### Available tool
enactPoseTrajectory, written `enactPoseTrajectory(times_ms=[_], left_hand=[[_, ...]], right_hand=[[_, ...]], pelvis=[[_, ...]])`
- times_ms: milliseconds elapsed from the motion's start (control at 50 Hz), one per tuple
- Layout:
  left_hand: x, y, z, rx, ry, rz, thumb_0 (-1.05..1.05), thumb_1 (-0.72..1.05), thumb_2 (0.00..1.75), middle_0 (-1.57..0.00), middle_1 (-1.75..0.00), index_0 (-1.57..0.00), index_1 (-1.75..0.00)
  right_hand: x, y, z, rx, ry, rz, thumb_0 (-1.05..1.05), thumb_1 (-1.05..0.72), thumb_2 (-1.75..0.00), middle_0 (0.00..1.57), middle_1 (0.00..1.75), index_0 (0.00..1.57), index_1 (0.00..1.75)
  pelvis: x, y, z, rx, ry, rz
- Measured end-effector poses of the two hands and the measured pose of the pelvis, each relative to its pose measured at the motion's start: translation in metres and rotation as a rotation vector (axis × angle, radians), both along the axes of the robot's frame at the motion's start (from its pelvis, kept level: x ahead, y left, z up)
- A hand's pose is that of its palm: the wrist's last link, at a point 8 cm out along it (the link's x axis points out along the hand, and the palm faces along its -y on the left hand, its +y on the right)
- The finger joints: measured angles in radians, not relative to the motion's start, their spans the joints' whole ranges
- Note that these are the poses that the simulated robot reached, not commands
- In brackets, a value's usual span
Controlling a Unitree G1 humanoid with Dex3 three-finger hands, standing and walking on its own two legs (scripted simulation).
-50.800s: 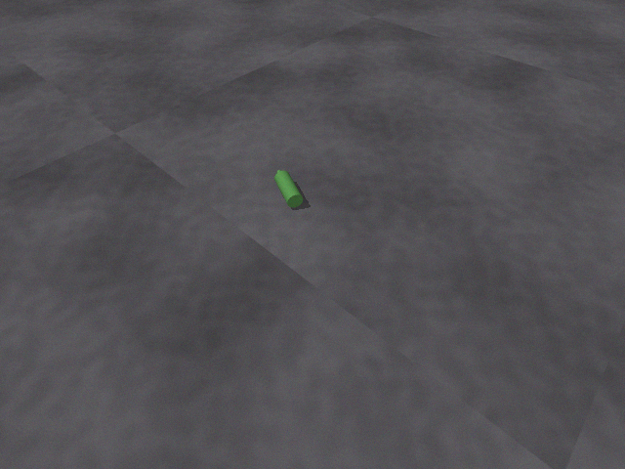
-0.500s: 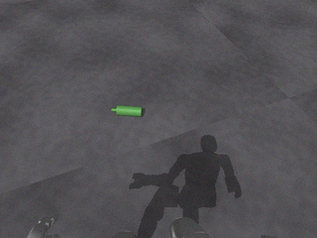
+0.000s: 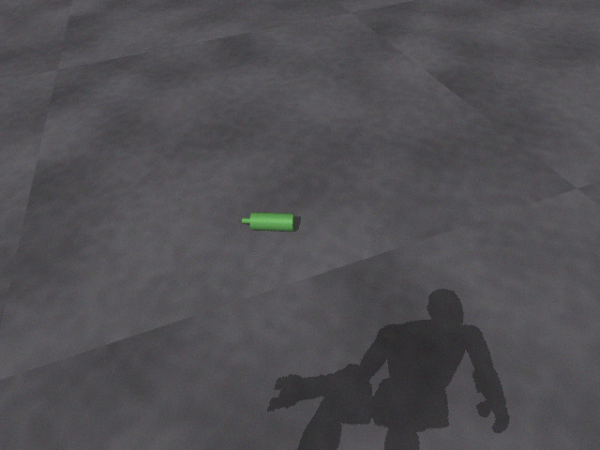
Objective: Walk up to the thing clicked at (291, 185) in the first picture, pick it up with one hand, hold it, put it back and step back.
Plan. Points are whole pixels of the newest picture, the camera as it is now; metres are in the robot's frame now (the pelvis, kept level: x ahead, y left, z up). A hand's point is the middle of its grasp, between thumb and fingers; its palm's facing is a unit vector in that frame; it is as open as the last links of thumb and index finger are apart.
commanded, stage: step back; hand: left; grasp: from above
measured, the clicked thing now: (267, 221) +1.12 +0.24 -0.72
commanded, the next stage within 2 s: stand in 0.62 s
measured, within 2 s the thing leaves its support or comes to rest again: neither
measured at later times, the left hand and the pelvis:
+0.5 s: hand out of the picture +0.11 +0.25 -0.14, palm faces +0.03 -0.92 -0.40, open 7.4 cm; pelvis +0.04 -0.02 +0.00, yaw +1 degrees
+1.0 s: hand (150, 447) +0.16 +0.25 -0.14, palm faces +0.01 -0.95 -0.33, open 7.4 cm; pelvis +0.07 +0.01 +0.01, yaw +1 degrees
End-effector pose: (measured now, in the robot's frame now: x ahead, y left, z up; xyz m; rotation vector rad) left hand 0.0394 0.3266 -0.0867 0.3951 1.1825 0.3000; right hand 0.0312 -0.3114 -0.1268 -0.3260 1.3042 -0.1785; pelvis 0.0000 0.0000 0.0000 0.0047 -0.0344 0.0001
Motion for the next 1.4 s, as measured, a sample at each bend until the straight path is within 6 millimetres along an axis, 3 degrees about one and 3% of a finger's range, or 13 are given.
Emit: enactPoseTrajectory(times_ms=[80, 180, 280, 420, 520, 660, 740, 1040, 1180, 1400], left_hand=[[0.000, 0.012, -0.011, -0.015, 0.017, 0.001, 0.01, 0.90, 0.89, -0.20, -0.30, -0.21, -0.30], [0.017, 0.007, -0.014, -0.054, 0.012, -0.019, 0.01, 0.90, 0.89, -0.20, -0.30, -0.20, -0.30], [0.042, -0.007, -0.014, -0.074, -0.034, -0.048, 0.01, 0.90, 0.89, -0.20, -0.30, -0.20, -0.30], [0.056, -0.033, -0.020, -0.052, -0.052, -0.030, 0.01, 0.90, 0.89, -0.20, -0.30, -0.21, -0.30], [0.060, -0.039, -0.013, -0.054, -0.048, -0.010, 0.01, 0.90, 0.89, -0.20, -0.30, -0.21, -0.30], [0.070, -0.011, -0.018, -0.037, -0.025, 0.020, 0.01, 0.90, 0.89, -0.21, -0.30, -0.21, -0.30], [0.077, -0.004, -0.022, -0.062, 0.002, 0.043, 0.01, 0.90, 0.89, -0.20, -0.30, -0.21, -0.30], [0.114, -0.029, -0.016, -0.135, -0.021, -0.029, 0.01, 0.90, 0.89, -0.20, -0.30, -0.21, -0.30], [0.109, -0.031, -0.010, -0.119, -0.017, -0.031, 0.01, 0.90, 0.89, -0.20, -0.30, -0.21, -0.30], [0.085, -0.028, -0.008, -0.090, 0.045, -0.013, 0.01, 0.90, 0.89, -0.20, -0.30, -0.21, -0.30]], right_hand=[[0.009, 0.015, 0.007, -0.004, -0.042, 0.003, 0.01, -0.91, -0.90, 0.20, 0.30, 0.20, 0.30], [0.019, 0.018, 0.022, -0.015, -0.120, -0.007, 0.01, -0.91, -0.90, 0.21, 0.30, 0.20, 0.30], [0.028, 0.005, 0.026, -0.029, -0.132, -0.013, 0.01, -0.90, -0.90, 0.21, 0.30, 0.21, 0.30], [0.057, -0.017, 0.003, -0.024, -0.115, -0.020, 0.01, -0.91, -0.90, 0.20, 0.30, 0.20, 0.30], [0.075, -0.011, -0.003, 0.000, -0.086, 0.014, 0.01, -0.91, -0.90, 0.20, 0.30, 0.20, 0.30], [0.086, 0.005, -0.004, -0.010, -0.046, 0.037, 0.01, -0.91, -0.90, 0.20, 0.30, 0.20, 0.30], [0.091, 0.018, 0.007, -0.009, -0.061, 0.041, 0.01, -0.91, -0.90, 0.20, 0.30, 0.20, 0.30], [0.150, 0.024, 0.032, -0.002, -0.184, 0.038, 0.01, -0.91, -0.90, 0.21, 0.30, 0.20, 0.30], [0.144, 0.019, 0.031, 0.008, -0.170, 0.034, 0.01, -0.91, -0.90, 0.21, 0.30, 0.20, 0.30], [0.103, 0.011, 0.020, 0.022, -0.062, 0.005, 0.01, -0.91, -0.90, 0.20, 0.30, 0.20, 0.30]], pelvis=[[-0.002, 0.009, -0.001, 0.041, -0.018, -0.014], [0.003, 0.011, 0.005, 0.002, -0.023, -0.009], [0.011, 0.001, 0.004, 0.005, -0.027, -0.012], [0.028, -0.018, -0.008, -0.018, -0.030, -0.002], [0.037, -0.016, -0.004, -0.004, -0.013, 0.013], [0.047, -0.001, -0.006, 0.002, 0.003, 0.032], [0.056, 0.004, 0.000, 0.011, -0.001, 0.021], [0.067, 0.004, 0.015, -0.002, -0.015, 0.016], [0.064, -0.001, 0.018, -0.002, -0.014, 0.016], [0.058, -0.007, 0.019, -0.003, -0.003, 0.016]])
